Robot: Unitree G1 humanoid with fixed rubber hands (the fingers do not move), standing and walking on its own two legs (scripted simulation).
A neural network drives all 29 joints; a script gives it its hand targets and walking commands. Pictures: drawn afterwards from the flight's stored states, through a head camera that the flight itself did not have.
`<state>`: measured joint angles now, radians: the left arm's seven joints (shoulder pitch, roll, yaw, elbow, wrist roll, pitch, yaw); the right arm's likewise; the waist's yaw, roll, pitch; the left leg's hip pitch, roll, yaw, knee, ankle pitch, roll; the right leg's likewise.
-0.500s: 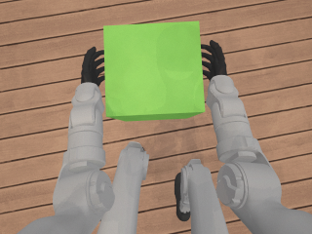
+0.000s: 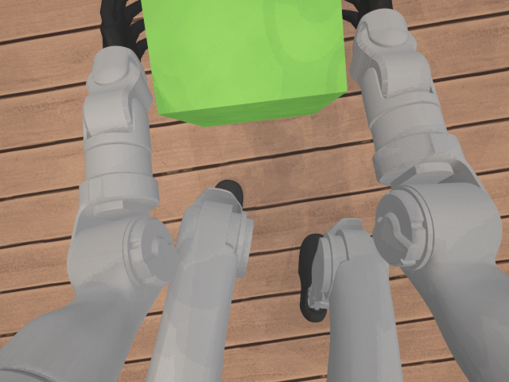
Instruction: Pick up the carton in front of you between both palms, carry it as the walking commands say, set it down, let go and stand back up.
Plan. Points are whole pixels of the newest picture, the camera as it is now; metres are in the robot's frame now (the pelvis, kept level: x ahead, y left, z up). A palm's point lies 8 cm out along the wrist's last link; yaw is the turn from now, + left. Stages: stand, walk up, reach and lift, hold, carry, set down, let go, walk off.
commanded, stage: set down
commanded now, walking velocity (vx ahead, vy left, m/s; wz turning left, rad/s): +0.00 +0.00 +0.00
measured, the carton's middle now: (248, 44) +0.52 +0.15 -0.22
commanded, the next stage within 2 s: none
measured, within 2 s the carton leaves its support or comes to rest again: rests again in 1.34 s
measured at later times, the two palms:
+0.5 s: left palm (135, 51) +0.47 +0.30 -0.20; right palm (349, 30) +0.57 +0.01 -0.21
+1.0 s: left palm (138, 59) +0.47 +0.30 -0.22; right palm (346, 41) +0.56 +0.00 -0.23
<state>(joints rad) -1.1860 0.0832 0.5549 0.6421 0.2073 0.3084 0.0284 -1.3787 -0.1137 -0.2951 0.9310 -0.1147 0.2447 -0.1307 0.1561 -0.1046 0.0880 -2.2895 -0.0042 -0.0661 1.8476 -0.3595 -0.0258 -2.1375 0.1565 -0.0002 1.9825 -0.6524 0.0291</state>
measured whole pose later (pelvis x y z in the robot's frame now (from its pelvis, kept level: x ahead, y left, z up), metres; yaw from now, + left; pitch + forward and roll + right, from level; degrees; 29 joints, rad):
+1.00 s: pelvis +0.00 -0.01 -0.05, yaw +0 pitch +42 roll +1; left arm -1.35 0.26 0.58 0.99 0.14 0.18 -0.05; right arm -1.56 -0.19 -0.10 1.14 -0.06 0.19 -0.10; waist 0.20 -0.06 0.30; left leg -2.33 0.05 -0.03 2.01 -0.41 -0.04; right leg -2.22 0.21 0.03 2.17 -0.68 0.02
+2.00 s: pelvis +0.00 +0.00 +0.01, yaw +2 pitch +43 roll -1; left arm -1.25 0.30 0.38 0.87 -0.11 0.17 0.07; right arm -1.48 -0.34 -0.08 1.02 0.04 0.25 -0.11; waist 0.20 -0.07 0.16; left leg -2.20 0.00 -0.02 1.82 -0.37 -0.01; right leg -2.06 0.09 0.01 1.97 -0.66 0.02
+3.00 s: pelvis +0.07 +0.03 +0.26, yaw +1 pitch +35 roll -3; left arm -0.49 0.22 0.26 0.57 0.06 0.13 -0.13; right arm -0.63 -0.06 -0.21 0.60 -0.13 0.18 -0.15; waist 0.14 -0.03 -0.04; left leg -1.26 0.00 0.00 0.87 -0.21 0.03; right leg -1.14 0.06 0.08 0.92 -0.39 0.04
